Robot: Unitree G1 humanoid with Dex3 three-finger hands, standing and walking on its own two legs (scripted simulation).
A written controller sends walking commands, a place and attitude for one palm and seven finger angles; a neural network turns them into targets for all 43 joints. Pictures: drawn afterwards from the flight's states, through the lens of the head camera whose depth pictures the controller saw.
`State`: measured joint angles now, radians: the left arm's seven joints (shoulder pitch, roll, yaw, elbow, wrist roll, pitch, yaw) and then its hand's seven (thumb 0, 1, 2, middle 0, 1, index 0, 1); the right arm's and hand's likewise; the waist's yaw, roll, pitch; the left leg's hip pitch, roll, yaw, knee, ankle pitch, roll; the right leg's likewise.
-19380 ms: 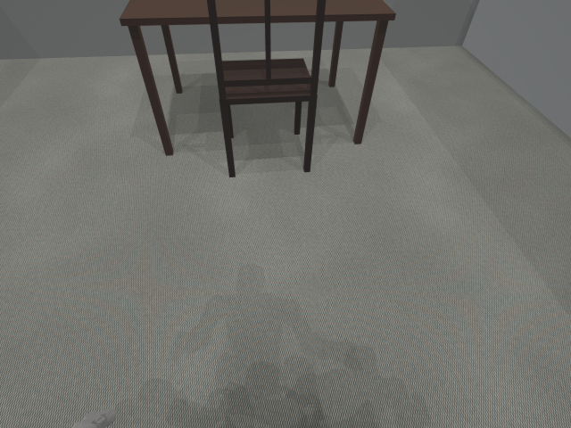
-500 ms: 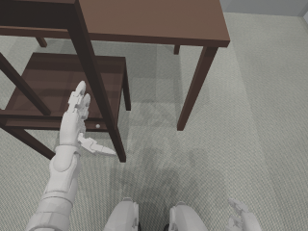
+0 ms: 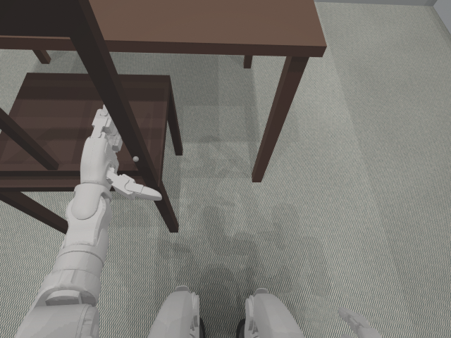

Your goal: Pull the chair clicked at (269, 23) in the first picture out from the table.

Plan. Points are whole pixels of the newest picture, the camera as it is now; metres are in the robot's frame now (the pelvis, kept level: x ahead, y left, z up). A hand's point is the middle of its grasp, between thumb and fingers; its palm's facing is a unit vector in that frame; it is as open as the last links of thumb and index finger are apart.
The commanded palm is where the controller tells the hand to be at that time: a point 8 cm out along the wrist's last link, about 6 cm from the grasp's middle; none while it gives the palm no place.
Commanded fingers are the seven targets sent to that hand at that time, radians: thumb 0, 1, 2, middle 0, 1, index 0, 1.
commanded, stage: push the fingers through the gap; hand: left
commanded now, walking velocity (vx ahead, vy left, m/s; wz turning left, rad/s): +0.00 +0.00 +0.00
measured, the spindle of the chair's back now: (1, 119) +0.47 +0.38 +0.06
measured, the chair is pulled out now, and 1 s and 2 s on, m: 0.00 0.00 0.01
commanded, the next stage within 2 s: hook a spindle and tug to test in 0.70 s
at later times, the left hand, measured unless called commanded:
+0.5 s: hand (135, 145) +0.45 +0.16 +0.02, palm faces +0.01 -1.00 -0.01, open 16.9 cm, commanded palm +0.42 +0.21 +0.03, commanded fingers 0.00 -0.50 0.30 -0.06 -0.08 -0.06 -0.08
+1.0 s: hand (137, 146) +0.45 +0.16 +0.02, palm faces +0.01 -1.00 -0.02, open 16.5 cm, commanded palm +0.42 +0.20 +0.03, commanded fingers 0.00 -0.50 0.30 -0.25 -0.68 -0.25 -0.68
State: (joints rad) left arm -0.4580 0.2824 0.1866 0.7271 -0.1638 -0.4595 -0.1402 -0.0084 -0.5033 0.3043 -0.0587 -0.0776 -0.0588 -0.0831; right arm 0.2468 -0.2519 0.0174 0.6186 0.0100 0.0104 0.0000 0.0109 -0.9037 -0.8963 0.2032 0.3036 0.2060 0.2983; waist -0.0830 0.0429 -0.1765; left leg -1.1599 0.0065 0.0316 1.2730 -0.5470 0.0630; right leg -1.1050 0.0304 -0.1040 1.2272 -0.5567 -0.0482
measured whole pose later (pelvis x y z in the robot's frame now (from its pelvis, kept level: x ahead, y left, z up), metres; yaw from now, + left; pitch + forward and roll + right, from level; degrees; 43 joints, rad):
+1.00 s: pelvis +0.00 +0.01 +0.00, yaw -1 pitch +26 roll -4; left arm -0.59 0.28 0.22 0.88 -0.12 -0.51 -0.08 -0.01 -0.50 0.30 -0.11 -0.25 -0.11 -0.25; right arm 0.26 -0.24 0.02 0.61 -0.01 0.08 0.02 0.01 -0.90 -0.90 0.20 0.30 0.21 0.30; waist -0.11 0.04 -0.18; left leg -1.18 0.01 0.04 1.27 -0.55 0.08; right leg -1.12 0.03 -0.09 1.22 -0.54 -0.03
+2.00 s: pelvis +0.02 +0.01 +0.01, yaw -1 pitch +25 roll -3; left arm -0.43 0.24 0.18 0.71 -0.16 -0.48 -0.09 0.01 0.64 0.80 -0.41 -1.45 -0.40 -1.45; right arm 0.26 -0.24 0.01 0.60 0.00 0.06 0.03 0.01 -0.90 -0.90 0.20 0.30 0.21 0.30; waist -0.08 0.04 -0.19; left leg -1.13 0.01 0.05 1.24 -0.56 0.07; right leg -1.08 0.04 -0.08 1.19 -0.56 -0.03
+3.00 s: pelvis +0.00 +0.00 +0.10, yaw -3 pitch +9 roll -1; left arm -0.44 0.20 0.11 0.96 -0.10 -0.30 0.05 0.09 0.61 0.76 -0.35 -1.10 -0.49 -1.45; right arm 0.25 -0.21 0.01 0.66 0.03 0.12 -0.09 0.01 -0.90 -0.90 0.20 0.30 0.21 0.30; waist -0.05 0.03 0.08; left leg -0.52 0.01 0.09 0.66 -0.30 0.06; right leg -0.45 0.02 0.00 0.62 -0.33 0.01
